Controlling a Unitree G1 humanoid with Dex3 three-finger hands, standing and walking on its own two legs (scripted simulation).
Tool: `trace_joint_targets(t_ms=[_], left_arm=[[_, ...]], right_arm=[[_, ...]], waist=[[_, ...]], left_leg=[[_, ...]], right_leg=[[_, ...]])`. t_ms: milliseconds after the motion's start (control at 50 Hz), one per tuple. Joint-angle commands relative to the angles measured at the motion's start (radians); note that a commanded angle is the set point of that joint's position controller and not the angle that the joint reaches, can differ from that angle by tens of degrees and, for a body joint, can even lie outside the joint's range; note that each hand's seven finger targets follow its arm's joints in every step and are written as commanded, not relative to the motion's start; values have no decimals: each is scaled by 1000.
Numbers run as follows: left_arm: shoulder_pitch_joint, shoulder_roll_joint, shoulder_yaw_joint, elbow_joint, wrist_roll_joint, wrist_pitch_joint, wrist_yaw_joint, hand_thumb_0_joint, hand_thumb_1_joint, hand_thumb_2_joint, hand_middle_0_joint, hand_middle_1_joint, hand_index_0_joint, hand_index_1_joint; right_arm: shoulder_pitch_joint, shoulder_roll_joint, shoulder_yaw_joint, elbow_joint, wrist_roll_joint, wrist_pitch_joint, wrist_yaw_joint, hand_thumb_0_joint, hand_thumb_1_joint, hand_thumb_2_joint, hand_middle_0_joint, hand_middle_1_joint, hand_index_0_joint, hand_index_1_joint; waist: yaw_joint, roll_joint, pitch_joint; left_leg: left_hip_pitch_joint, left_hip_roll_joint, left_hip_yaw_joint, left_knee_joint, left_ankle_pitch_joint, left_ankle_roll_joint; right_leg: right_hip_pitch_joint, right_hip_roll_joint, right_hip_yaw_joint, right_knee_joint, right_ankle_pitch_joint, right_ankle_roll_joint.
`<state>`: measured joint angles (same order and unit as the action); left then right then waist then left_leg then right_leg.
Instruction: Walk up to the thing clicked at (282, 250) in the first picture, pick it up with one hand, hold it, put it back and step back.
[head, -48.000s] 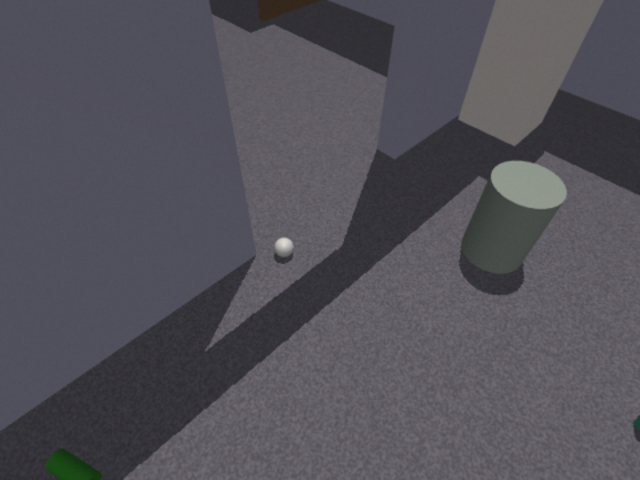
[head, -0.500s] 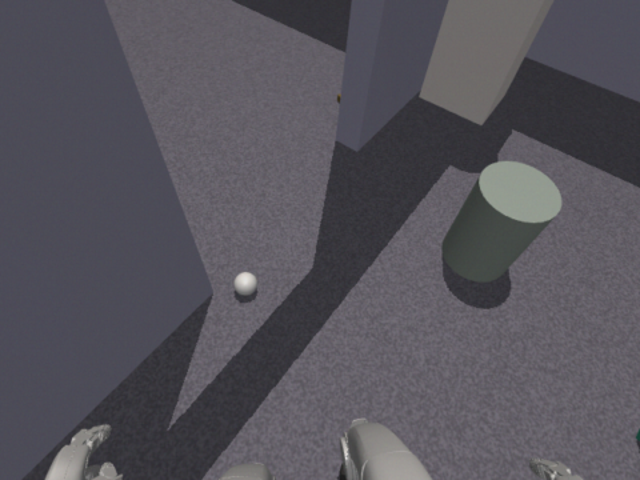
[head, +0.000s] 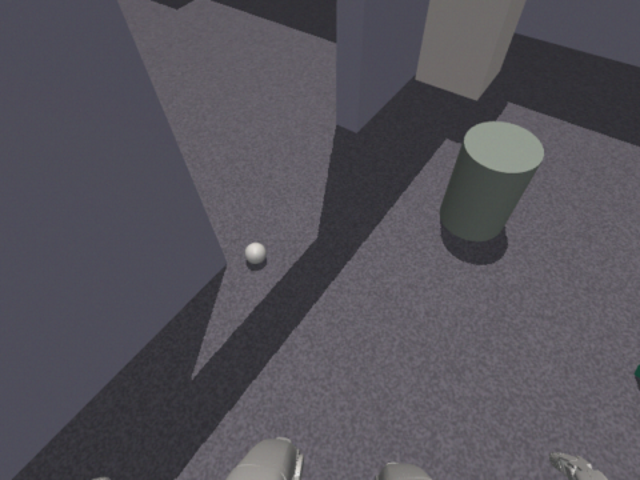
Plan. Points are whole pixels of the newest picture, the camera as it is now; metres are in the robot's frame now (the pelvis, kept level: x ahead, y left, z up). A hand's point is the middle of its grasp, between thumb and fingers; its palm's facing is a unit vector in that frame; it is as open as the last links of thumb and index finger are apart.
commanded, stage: step back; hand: left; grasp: from above
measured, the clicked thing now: (255, 253) +0.88 +0.27 -0.72
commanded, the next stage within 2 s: stand in 1.54 s
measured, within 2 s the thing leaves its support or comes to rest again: neither
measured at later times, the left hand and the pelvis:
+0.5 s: hand out of the picture -0.11 +0.24 -0.15, palm faces -0.02 -0.92 -0.40, open 7.4 cm; pelvis -0.17 -0.03 -0.01, yaw -2 degrees
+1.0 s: hand out of the picture -0.14 +0.24 -0.14, palm faces +0.05 -0.91 -0.41, open 7.4 cm; pelvis -0.19 -0.04 +0.00, yaw +3 degrees
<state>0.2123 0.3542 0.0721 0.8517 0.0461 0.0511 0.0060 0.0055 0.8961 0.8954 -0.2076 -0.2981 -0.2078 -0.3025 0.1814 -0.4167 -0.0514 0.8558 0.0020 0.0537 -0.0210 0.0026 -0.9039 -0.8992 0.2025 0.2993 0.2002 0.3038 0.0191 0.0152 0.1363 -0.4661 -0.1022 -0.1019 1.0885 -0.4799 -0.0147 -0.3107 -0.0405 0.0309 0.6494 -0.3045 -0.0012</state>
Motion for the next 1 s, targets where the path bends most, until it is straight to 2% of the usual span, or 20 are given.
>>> trace_joint_targets(t_ms=[0, 60, 80, 100, 120, 220, 300, 380, 420, 440, 500, 620, 700, 740, 760, 780, 880, 940, 960, 980], left_arm=[[-44, 278, 70, -122, 1, -25, 33, 0, 900, 900, -200, -300, -200, -300], [-66, 270, 57, -133, -24, -4, 25, 0, 900, 900, -200, -300, -200, -300], [-38, 229, 38, -142, -27, 0, 21, 0, 900, 900, -200, -300, -200, -300], [-44, 192, 29, -159, -36, -3, 19, 0, 900, 900, -200, -300, -200, -300], [-126, 239, 52, -159, -28, -1, 36, 0, 900, 900, -200, -300, -200, -300], [-24, 234, 58, -81, -40, 7, 20, 0, 900, 900, -200, -300, -200, -300], [-40, 214, 49, -77, -23, -17, 1, 0, 900, 900, -200, -300, -200, -300], [89, 213, 57, 24, -7, -53, 2, 0, 900, 900, -200, -300, -200, -300], [13, 378, 98, -17, 5, -61, 7, 0, 900, 900, -200, -300, -200, -300], [-58, 407, 99, -35, 6, -65, 8, 0, 900, 900, -200, -300, -200, -300], [-111, 294, 69, -31, -3, -83, 15, 0, 900, 900, -200, -300, -200, -300], [-8, 311, 73, 5, 4, -90, 4, 0, 900, 900, -200, -300, -200, -300], [-47, 274, 40, -4, -9, -73, -6, 0, 900, 900, -200, -300, -200, -300], [-50, 189, 11, -6, -28, -74, -11, 0, 900, 900, -200, -300, -200, -300], [-97, 257, 38, 3, -27, -74, -4, 0, 900, 900, -200, -300, -200, -300], [-92, 265, 37, 0, -24, -77, -6, 0, 900, 900, -200, -300, -200, -300], [-18, 228, 34, 44, -26, -97, -18, 0, 900, 900, -200, -300, -200, -300], [62, 216, 45, 96, -17, -106, -5, 0, 900, 900, -200, -300, -200, -300], [78, 241, 54, 100, -10, -109, 3, 0, 900, 900, -200, -300, -200, -300], [116, 337, 72, 101, -1, -116, 10, 0, 900, 900, -200, -300, -200, -300]], right_arm=[[-19, -138, -41, -88, -19, -36, -6, 0, -900, -900, 200, 300, 200, 300], [88, -142, -53, -32, -25, -46, -5, 0, -900, -900, 200, 300, 200, 300], [79, -192, -68, -33, -38, -48, -9, 0, -900, -900, 200, 300, 200, 300], [22, -307, -89, -55, -35, -45, -3, 0, -900, -900, 200, 300, 200, 300], [18, -363, -97, -72, -35, -46, 3, 0, -900, -900, 200, 300, 200, 300], [-102, -221, -54, -80, -39, -49, -14, 0, -900, -900, 200, 300, 200, 300], [-20, -223, -66, -72, -45, -46, -7, 0, -900, -900, 200, 300, 200, 300], [-23, -214, -59, -55, -39, -20, 3, 0, -900, -900, 200, 300, 200, 300], [-75, -123, -34, -93, -30, -28, -4, 0, -900, -900, 200, 300, 200, 300], [-106, -184, -56, -77, -27, -28, -9, 0, -900, -900, 200, 300, 200, 300], [-42, -161, -42, -20, -14, -42, -3, 0, -900, -900, 200, 300, 200, 300], [-74, -153, -42, -5, -37, -64, 25, 0, -900, -900, 200, 300, 200, 300], [30, -141, -58, 57, -34, -89, 26, 0, -900, -900, 200, 300, 200, 300], [75, -241, -83, 65, -37, -98, 21, 0, -900, -900, 200, 300, 200, 300], [91, -291, -92, 61, -33, -97, 26, 0, -900, -900, 200, 300, 200, 300], [66, -277, -90, 53, -39, -102, 26, 0, -900, -900, 200, 300, 200, 300], [1, -220, -70, 45, -41, -99, 26, 0, -900, -900, 200, 300, 200, 300], [-62, -176, -49, 23, -24, -73, 30, 0, -900, -900, 200, 300, 200, 300], [-46, -120, -30, 19, -20, -68, 26, 0, -900, -900, 200, 300, 200, 300], [-73, -75, -20, -1, -16, -67, 22, 0, -900, -900, 200, 300, 200, 300]], waist=[[29, -222, -137], [-10, -174, -207], [1, -73, -215], [8, 166, -203], [-61, 206, -192], [29, 107, -127], [-28, 158, -167], [12, 107, -216], [43, -216, -135], [42, -199, -65], [-14, -109, -39], [53, -181, -45], [-18, -139, -96], [-47, 127, -137], [-69, 95, -106], [-54, 60, -78], [-28, 154, -83], [41, 98, -86], [51, 4, -92], [80, -197, -86]], left_leg=[[23, 70, 57, -331, -39, 6], [220, 71, 114, -709, 260, 25], [316, 193, -73, -712, 377, 66], [342, 419, -348, -725, 522, 196], [190, 521, -445, -738, 636, 321], [144, 352, -131, -663, 616, 249], [309, 355, -152, -670, 348, 244], [160, 271, -49, -513, 211, 150], [-90, 66, -13, -265, -83, 20], [-8, 96, -91, -126, -78, -1], [-23, 42, -56, -63, 63, 8], [18, 88, 34, -354, -13, -3], [319, 61, 104, -702, 146, 40], [469, 316, -354, -800, -98, 156], [326, 434, -460, -857, -238, 265], [303, 436, -442, -855, -184, 282], [270, 318, -189, -763, 124, 210], [46, 245, -73, -618, 70, 131], [-42, 193, -33, -499, 58, 92], [-171, 36, 11, -264, -52, 42]], right_leg=[[195, -203, 176, -117, 452, -183], [176, -167, 140, 24, 452, -133], [14, -108, 115, 87, 278, -77], [-173, 67, -25, 242, -83, -23], [-124, 90, 60, 443, -371, -7], [-109, 119, 117, 605, -217, -8], [-94, 62, 46, 223, -226, 10], [219, 68, 0, -301, -53, -44], [52, -305, 509, -385, -294, -213], [-132, -376, 587, -410, -333, -283], [-24, -199, 264, -286, 37, -177], [109, -209, 270, -317, -198, -184], [21, -159, 154, -184, -34, -133], [-240, 22, -17, 74, -161, -31], [-186, 26, -27, 212, -275, -24], [-192, 7, 23, 260, -267, -28], [-69, 12, -38, 59, -171, -20], [234, 72, -85, -179, 0, -27], [320, 21, 31, -246, -30, -38], [283, -225, 449, -407, -270, -130]])
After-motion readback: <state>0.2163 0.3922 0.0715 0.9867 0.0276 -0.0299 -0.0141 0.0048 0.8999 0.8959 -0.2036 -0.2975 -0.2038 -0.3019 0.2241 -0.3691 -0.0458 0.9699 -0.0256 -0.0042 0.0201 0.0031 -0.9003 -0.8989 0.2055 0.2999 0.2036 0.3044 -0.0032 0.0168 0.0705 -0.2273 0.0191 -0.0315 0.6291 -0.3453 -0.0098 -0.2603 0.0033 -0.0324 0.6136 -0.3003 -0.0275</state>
